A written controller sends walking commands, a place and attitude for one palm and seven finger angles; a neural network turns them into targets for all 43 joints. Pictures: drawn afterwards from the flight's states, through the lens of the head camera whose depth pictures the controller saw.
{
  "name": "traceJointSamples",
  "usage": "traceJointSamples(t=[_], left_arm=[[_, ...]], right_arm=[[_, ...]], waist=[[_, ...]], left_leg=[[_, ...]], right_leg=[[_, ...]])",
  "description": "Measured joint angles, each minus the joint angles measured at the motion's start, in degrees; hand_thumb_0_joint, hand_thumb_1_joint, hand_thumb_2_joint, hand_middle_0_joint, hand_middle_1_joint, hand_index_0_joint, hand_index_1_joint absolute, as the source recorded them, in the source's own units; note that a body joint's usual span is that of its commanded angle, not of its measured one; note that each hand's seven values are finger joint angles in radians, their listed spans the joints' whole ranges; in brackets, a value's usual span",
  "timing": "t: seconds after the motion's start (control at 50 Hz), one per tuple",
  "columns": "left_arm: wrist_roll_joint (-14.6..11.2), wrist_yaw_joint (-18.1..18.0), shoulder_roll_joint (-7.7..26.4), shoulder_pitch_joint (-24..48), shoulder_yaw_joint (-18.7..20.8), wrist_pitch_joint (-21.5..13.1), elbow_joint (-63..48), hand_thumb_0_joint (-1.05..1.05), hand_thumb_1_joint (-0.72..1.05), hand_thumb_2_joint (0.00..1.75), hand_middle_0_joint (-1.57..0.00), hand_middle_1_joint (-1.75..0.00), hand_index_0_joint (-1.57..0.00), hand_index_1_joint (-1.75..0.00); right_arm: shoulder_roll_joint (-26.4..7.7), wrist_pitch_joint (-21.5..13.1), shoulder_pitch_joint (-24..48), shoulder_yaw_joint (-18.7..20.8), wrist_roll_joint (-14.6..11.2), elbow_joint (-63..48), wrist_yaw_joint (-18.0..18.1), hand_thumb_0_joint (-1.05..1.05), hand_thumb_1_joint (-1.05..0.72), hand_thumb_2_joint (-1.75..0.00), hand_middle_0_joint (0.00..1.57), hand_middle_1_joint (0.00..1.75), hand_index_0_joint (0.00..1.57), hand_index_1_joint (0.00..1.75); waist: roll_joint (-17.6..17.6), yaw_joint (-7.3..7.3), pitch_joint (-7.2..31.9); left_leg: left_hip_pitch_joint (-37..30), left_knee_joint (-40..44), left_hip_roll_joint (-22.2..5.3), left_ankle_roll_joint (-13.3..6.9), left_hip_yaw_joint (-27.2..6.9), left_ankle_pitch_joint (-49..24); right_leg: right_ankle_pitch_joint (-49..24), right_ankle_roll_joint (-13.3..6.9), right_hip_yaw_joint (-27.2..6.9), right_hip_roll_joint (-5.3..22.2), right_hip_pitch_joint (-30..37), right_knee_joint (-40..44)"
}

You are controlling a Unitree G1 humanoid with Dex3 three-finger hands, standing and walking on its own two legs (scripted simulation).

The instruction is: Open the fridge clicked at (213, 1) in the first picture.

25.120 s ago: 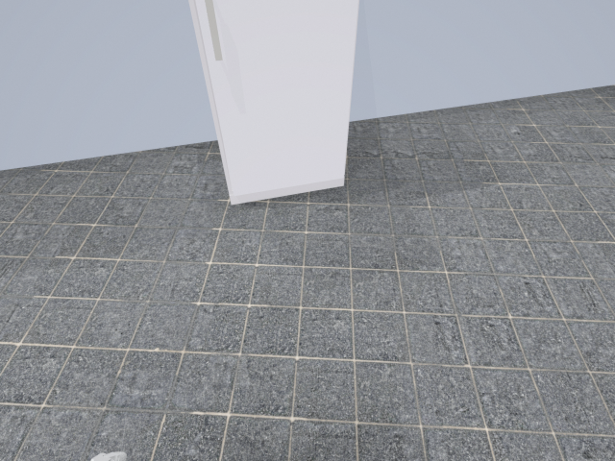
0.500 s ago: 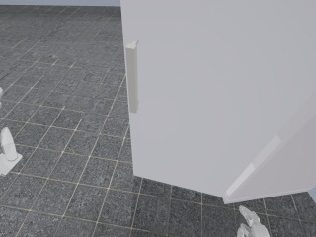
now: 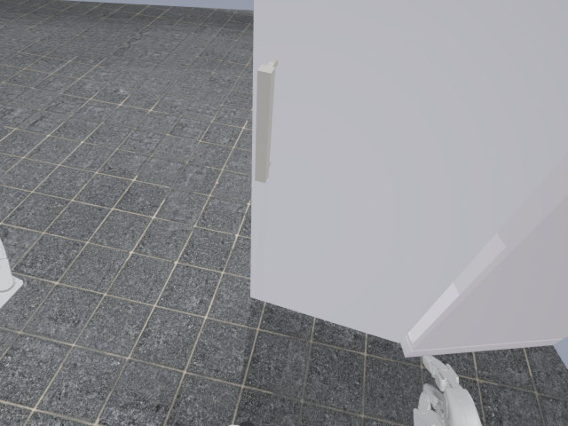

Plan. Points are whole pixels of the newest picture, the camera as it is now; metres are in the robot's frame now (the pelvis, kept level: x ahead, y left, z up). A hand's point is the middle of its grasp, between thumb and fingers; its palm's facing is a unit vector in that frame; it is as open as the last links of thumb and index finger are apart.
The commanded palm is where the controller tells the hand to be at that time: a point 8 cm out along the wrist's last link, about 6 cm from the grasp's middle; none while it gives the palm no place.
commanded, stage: step back with the hand held close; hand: left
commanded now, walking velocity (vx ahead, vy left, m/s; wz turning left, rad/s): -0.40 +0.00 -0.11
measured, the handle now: (267, 125) +0.61 +0.10 +0.09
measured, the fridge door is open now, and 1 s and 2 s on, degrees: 68 68 68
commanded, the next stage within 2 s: stop stepping back and stand still in 0.12 s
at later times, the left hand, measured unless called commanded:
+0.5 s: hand out of the picture +0.11 +0.27 +0.16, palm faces +0.43 -0.80 -0.42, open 7.4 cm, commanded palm +0.07 +0.29 +0.18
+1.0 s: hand out of the picture +0.08 +0.30 +0.15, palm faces +0.45 -0.81 -0.39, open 7.4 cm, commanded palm none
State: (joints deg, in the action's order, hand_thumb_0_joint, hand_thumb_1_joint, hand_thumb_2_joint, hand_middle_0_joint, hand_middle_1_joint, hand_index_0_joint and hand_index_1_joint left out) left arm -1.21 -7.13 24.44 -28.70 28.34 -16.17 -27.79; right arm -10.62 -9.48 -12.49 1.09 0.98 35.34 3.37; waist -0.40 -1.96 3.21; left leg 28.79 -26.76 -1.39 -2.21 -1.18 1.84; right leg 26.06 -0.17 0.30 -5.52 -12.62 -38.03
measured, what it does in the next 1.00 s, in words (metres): walks backwards: right foot, then left foot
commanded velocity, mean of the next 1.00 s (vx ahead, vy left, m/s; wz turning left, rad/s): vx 0.03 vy -0.02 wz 0.00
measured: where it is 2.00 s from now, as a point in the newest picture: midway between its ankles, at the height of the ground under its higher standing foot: outside the picture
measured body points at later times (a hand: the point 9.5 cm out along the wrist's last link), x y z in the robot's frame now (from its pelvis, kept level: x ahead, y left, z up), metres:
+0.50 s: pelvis -0.10 +0.01 +0.01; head -0.11 +0.03 +0.46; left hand +0.08 +0.31 +0.19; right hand +0.01 -0.27 -0.07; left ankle -0.09 +0.13 -0.70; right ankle -0.12 -0.10 -0.73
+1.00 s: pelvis -0.13 +0.03 +0.00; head -0.16 +0.04 +0.45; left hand +0.05 +0.34 +0.18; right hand +0.00 -0.21 -0.08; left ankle -0.11 +0.13 -0.73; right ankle -0.12 -0.08 -0.73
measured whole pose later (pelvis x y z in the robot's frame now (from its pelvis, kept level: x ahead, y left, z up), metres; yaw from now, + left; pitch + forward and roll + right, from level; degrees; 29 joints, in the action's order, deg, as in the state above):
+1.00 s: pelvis -0.13 +0.03 +0.00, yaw -4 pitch -2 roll +0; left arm -1.2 -8.5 20.9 -28.2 23.2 -10.9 -21.8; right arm -12.0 -8.2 -14.9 -0.7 0.6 39.1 3.9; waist 1.3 -1.9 2.2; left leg 15.0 -33.4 -0.4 -1.2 3.3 16.5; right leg 16.8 -0.1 2.0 0.4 -15.3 -33.9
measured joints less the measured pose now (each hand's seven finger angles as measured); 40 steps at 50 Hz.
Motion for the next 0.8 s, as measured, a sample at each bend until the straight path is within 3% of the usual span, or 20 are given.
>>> traceJointSamples(t=[0.06,0.1,0.14,0.18,0.22,0.28,0.32,0.36,0.4,0.42,0.46,0.5,0.54,0.58,0.64,0.7,0.8], left_arm=[[-0.8,-0.6,-1.1,-0.4,-0.8,0.2,-1.2,0.01,0.89,0.9,-0.21,-0.3,-0.21,-0.3],[-0.2,-0.4,-2.5,2.1,-3.7,0.5,-0.1,0.01,0.89,0.9,-0.21,-0.3,-0.2,-0.3],[0.3,0.0,-2.1,4.0,-5.9,1.5,0.4,0.01,0.89,0.9,-0.21,-0.3,-0.21,-0.3],[0.3,0.5,-0.9,5.4,-6.4,2.5,0.8,0.01,0.89,0.9,-0.21,-0.3,-0.21,-0.3],[-0.3,1.0,0.7,5.5,-5.5,3.2,1.0,0.01,0.88,0.9,-0.21,-0.3,-0.21,-0.3],[-1.7,1.6,2.8,3.1,-4.0,4.5,0.7,0.01,0.88,0.9,-0.21,-0.3,-0.21,-0.3],[-2.4,1.7,4.5,-0.3,-2.8,5.3,-0.4,0.01,0.89,0.9,-0.21,-0.3,-0.21,-0.3],[-2.3,1.6,5.2,-4.4,-2.1,5.8,-2.6,0.01,0.89,0.9,-0.21,-0.3,-0.21,-0.3],[-2.0,1.4,4.3,-7.3,-2.4,6.1,-3.8,0.01,0.88,0.9,-0.22,-0.3,-0.21,-0.3],[-1.8,1.1,3.4,-7.7,-2.8,6.1,-3.6,0.01,0.88,0.9,-0.22,-0.3,-0.21,-0.3],[-1.0,-0.1,1.4,-6.1,-3.5,6.0,-1.2,0.01,0.88,0.9,-0.22,-0.3,-0.22,-0.3],[-0.1,-1.6,-1.1,-2.2,-4.6,6.3,2.4,0.01,0.88,0.9,-0.22,-0.3,-0.21,-0.3],[0.5,-2.6,-3.8,1.8,-5.8,6.8,4.8,0.01,0.88,0.9,-0.21,-0.3,-0.21,-0.3],[0.7,-2.9,-4.8,4.4,-6.3,7.1,5.9,0.01,0.89,0.9,-0.21,-0.3,-0.21,-0.3],[0.3,-2.4,-3.1,2.6,-5.1,7.1,4.7,0.01,0.89,0.9,-0.21,-0.3,-0.2,-0.3],[0.5,-1.5,-0.3,-0.1,-4.5,6.0,2.1,0.01,0.89,0.9,-0.21,-0.3,-0.2,-0.3],[-0.1,-0.5,1.5,-2.1,-3.8,3.5,0.4,0.01,0.89,0.9,-0.21,-0.3,-0.21,-0.3]], right_arm=[[0.4,-0.1,2.1,-0.9,0.2,0.4,-0.6,0.01,-0.9,-0.89,0.21,0.3,0.2,0.3],[0.0,0.8,4.2,-1.1,0.2,2.2,-0.1,0.01,-0.9,-0.89,0.21,0.3,0.2,0.3],[0.5,1.7,4.2,-1.2,-0.3,3.3,0.6,0.01,-0.9,-0.89,0.21,0.3,0.2,0.3],[1.0,2.6,4.3,-1.5,-0.8,3.0,1.0,0.01,-0.9,-0.89,0.21,0.3,0.2,0.3],[1.3,3.1,5.0,-1.8,-0.7,1.8,0.8,0.01,-0.9,-0.89,0.21,0.3,0.2,0.3],[1.3,2.5,5.1,-1.3,-0.3,-0.9,0.0,0.01,-0.9,-0.89,0.21,0.3,0.2,0.3],[1.0,2.5,3.9,-1.0,-0.6,-3.1,-0.4,0.01,-0.9,-0.89,0.21,0.3,0.2,0.3],[0.0,3.1,2.4,-0.6,-0.8,-3.4,-0.6,0.01,-0.9,-0.89,0.21,0.3,0.2,0.3],[-1.1,3.7,-0.3,-0.4,-0.6,-1.4,-0.5,0.01,-0.9,-0.89,0.21,0.3,0.2,0.3],[-1.5,3.8,-1.8,-0.5,-0.5,-0.2,-0.2,0.01,-0.9,-0.89,0.21,0.3,0.2,0.3],[-2.3,3.4,-4.7,-0.6,-0.5,1.8,0.7,0.01,-0.9,-0.89,0.21,0.3,0.2,0.3],[-3.4,2.4,-6.8,-0.4,-0.4,3.4,1.6,0.01,-0.9,-0.89,0.2,0.3,0.2,0.3],[-5.0,1.2,-8.1,0.2,-0.4,3.9,2.1,0.01,-0.9,-0.89,0.2,0.3,0.2,0.3],[-5.0,0.7,-6.8,0.9,-0.7,5.0,2.2,0.01,-0.9,-0.89,0.2,0.3,0.2,0.3],[-2.3,0.2,-4.2,0.1,-0.4,4.4,1.6,0.01,-0.9,-0.89,0.2,0.3,0.2,0.3],[0.6,-1.2,-3.7,-1.3,0.0,2.4,0.5,0.01,-0.9,-0.89,0.2,0.3,0.2,0.3],[1.7,-0.8,-3.1,-2.9,0.1,1.0,-0.9,0.01,-0.9,-0.89,0.21,0.3,0.2,0.3]], waist=[[2.0,-3.03,-0.2],[0.1,-4.1,-2.0],[0.4,-3.58,-2.1],[1.5,-1.82,-2.2],[2.1,-0.19,-2.7],[1.3,2.59,-2.9],[1.6,4.15,-2.4],[2.6,3.51,-1.8],[4.1,1.51,0.1],[4.7,0.57,1.1],[5.7,-0.69,2.5],[5.3,-0.88,3.1],[2.9,-0.29,3.0],[2.5,0.88,1.6],[4.2,2.42,-0.3],[4.1,3.73,-0.8],[1.2,3.17,-0.6]], left_leg=[[1.9,1.7,-0.3,0.6,3.8,-2.4],[2.1,-0.3,-1.7,1.7,3.6,-0.3],[-0.2,-1.3,-1.1,1.7,3.6,0.4],[-1.6,0.8,-0.3,-0.3,3.7,-0.4],[-2.5,2.9,-0.5,-0.6,4.5,-2.3],[-3.1,6.4,-0.9,0.1,4.5,-5.1],[-1.0,4.7,-0.1,1.1,4.1,-0.9],[3.9,-9.1,1.6,3.2,2.7,10.8],[6.8,-24.6,3.0,4.0,2.0,15.0],[6.2,-28.0,3.0,4.0,2.5,15.5],[2.0,-26.3,2.1,3.4,3.6,16.8],[-4.5,-17.3,0.9,2.3,3.8,17.6],[-11.7,-6.4,-0.9,1.3,2.6,16.2],[-13.4,-3.9,-0.7,2.7,2.1,16.3],[-14.2,-5.0,0.4,2.8,3.7,15.9],[-14.3,-5.0,-0.2,2.9,3.6,15.3],[-12.1,-8.2,-2.1,3.2,2.6,16.6]], right_leg=[[-5.1,-1.1,-2.2,2.6,5.9,14.5],[-4.7,-0.8,-3.2,1.1,5.5,13.9],[-4.8,-0.3,-3.6,1.2,5.3,12.6],[-4.7,0.5,-3.2,1.8,4.3,10.1],[-3.3,1.8,-2.8,2.0,1.2,4.6],[2.1,0.3,-0.9,1.3,-2.3,-0.6],[1.7,-0.9,1.1,2.0,-1.2,5.3],[-6.9,-2.3,1.0,3.2,-2.7,6.5],[-9.0,-2.8,0.0,4.3,-3.4,7.1],[-9.2,-2.5,-0.3,4.8,-3.2,8.3],[-10.7,-1.7,-0.3,6.0,-2.6,10.8],[-11.2,-0.9,0.6,6.6,-2.5,11.0],[-10.1,-0.2,2.4,6.2,-3.2,8.8],[-8.5,0.6,3.1,7.1,-4.5,5.1],[-8.4,0.8,1.3,7.9,-5.0,2.2],[-7.7,0.7,2.3,6.4,-3.7,4.1],[-10.2,-1.8,3.2,4.2,-3.8,5.7]])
